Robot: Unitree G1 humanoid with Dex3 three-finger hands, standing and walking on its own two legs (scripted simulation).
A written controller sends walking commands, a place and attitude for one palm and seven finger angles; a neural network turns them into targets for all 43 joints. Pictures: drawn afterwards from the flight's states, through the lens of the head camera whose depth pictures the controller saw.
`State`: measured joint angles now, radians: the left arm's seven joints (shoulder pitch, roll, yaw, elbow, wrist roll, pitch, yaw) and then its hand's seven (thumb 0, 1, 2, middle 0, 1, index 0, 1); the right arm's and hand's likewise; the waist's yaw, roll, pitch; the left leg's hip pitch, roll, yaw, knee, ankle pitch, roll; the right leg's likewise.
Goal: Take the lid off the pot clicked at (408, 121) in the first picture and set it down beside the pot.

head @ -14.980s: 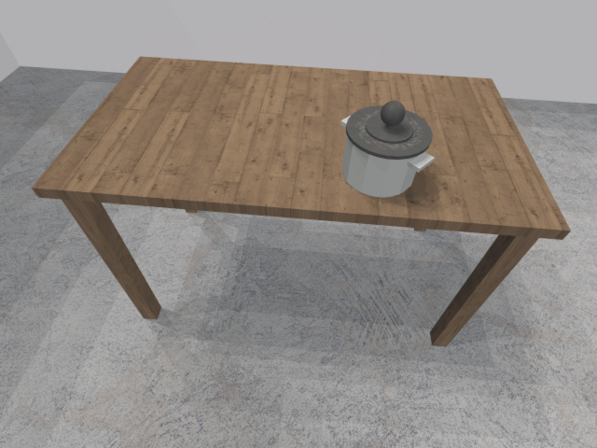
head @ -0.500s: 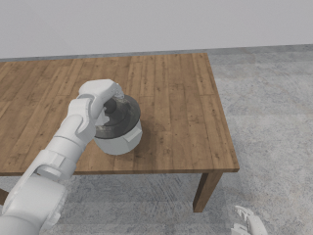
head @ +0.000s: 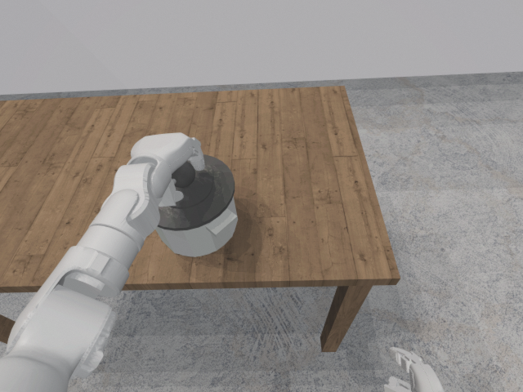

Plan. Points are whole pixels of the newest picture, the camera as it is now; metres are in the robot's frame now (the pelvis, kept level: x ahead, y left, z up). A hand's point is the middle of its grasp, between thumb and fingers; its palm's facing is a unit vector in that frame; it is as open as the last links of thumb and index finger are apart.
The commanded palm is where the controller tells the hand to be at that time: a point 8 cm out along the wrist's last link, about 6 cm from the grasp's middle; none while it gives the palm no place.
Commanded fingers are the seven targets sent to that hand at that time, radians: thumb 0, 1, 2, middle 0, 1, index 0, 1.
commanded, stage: close the fingers and squeeze the knob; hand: left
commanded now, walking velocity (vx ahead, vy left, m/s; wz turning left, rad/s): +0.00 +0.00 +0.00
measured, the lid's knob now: (181, 173) +0.45 +0.16 +0.07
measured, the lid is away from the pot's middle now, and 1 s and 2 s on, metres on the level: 0.00 0.00 0.01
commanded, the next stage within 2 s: lift the lid straight up in 1.06 s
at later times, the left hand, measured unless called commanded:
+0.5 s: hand (176, 182) +0.42 +0.16 +0.09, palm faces -0.30 -0.08 -0.95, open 7.3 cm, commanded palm +0.40 +0.16 +0.15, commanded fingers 0.00 0.38 0.89 -0.74 -0.95 -0.77 -0.97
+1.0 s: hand (176, 183) +0.42 +0.16 +0.09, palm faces -0.28 -0.08 -0.96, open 7.3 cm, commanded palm +0.40 +0.16 +0.15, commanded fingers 0.00 0.60 1.00 -0.82 -0.99 -0.86 -1.01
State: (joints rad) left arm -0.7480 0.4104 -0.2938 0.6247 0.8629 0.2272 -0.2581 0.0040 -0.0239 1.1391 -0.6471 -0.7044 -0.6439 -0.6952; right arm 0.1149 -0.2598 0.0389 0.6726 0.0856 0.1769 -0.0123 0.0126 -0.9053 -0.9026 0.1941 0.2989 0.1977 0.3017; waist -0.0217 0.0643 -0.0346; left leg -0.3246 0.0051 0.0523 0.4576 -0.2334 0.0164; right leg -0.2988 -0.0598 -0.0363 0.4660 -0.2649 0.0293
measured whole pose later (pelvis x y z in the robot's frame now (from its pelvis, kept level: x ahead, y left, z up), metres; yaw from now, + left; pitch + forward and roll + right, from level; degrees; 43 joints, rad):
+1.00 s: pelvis +0.00 +0.00 +0.00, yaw +0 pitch +5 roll +0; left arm -0.70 0.41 -0.31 0.53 0.87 0.26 -0.25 0.00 0.25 0.85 -0.64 -0.91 -0.68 -0.92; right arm 0.10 -0.26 0.03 0.66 0.08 0.18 -0.01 0.01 -0.91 -0.90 0.19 0.30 0.20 0.30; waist -0.02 0.07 -0.03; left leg -0.32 0.01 0.05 0.46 -0.24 0.01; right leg -0.29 -0.05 -0.04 0.46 -0.27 0.02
